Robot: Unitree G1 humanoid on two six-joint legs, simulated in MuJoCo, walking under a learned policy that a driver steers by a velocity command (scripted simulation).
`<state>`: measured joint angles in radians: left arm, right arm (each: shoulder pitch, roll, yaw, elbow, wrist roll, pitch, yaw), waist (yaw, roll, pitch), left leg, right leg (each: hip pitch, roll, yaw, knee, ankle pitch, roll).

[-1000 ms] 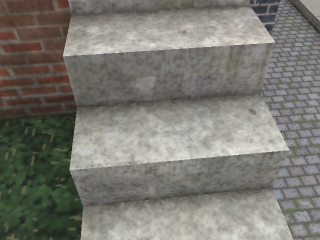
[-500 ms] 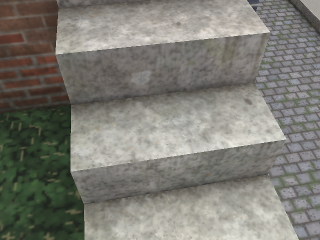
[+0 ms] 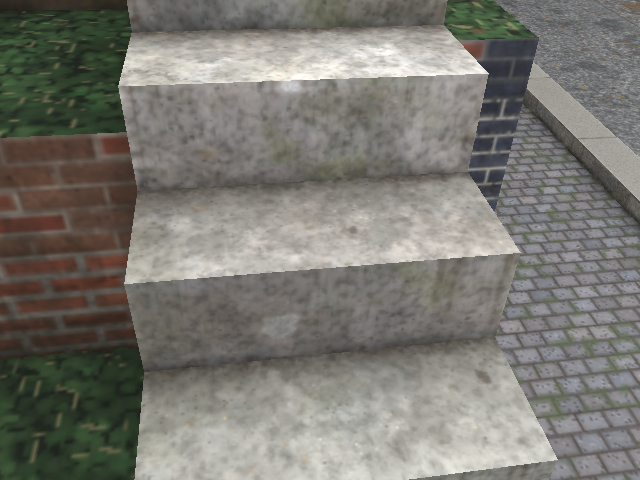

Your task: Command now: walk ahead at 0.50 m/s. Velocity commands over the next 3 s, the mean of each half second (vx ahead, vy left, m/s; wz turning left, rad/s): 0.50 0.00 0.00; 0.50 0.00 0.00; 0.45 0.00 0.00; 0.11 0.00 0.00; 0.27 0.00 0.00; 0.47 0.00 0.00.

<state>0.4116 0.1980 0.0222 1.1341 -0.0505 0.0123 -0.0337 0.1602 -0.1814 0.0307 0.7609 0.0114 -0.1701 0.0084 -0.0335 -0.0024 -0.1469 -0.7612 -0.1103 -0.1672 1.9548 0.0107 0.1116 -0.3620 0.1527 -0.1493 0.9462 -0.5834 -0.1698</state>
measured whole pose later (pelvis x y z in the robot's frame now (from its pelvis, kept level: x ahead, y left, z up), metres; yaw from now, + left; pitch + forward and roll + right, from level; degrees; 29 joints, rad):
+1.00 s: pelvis +0.28 -0.08 +0.26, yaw -1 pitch +1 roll +1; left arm 0.50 0.07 -0.02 1.05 -0.01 -0.03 0.01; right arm 0.14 -0.17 0.06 0.83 0.09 -0.07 0.00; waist 0.03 0.04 -0.12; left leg -0.90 -0.10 0.08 1.96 -0.19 0.08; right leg -0.29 0.08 0.11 0.48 -0.21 -0.05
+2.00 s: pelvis +0.56 +0.04 +0.46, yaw -2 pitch +0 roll -1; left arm 0.31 0.12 -0.02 1.03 -0.02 0.04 0.07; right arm 0.35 -0.12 0.04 1.12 0.03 -0.05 -0.05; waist 0.00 0.07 0.04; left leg -0.07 0.02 0.08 0.36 -0.29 0.01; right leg -0.12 0.03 -0.03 0.34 -0.21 -0.02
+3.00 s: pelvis +0.60 +0.04 +0.46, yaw -1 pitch +0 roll -1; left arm 0.21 0.18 -0.01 0.95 0.00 0.03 0.06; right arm 0.18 -0.18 0.08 0.96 0.03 -0.08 -0.05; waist 0.03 0.05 0.02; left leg 0.04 0.01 0.11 0.28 -0.31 0.02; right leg -0.04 0.01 -0.02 0.31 -0.27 0.00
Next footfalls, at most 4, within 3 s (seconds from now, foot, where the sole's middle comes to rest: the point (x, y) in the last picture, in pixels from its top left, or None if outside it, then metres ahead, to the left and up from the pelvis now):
0.24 left None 0.20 0.14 -0.51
0.68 right None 0.35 -0.16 -0.51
1.32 left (229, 423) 0.54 0.14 -0.32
1.80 right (373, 404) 0.57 -0.08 -0.32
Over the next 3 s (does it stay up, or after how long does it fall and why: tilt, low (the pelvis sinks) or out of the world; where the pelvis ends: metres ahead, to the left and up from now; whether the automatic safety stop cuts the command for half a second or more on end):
stays up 0.60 0.04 0.46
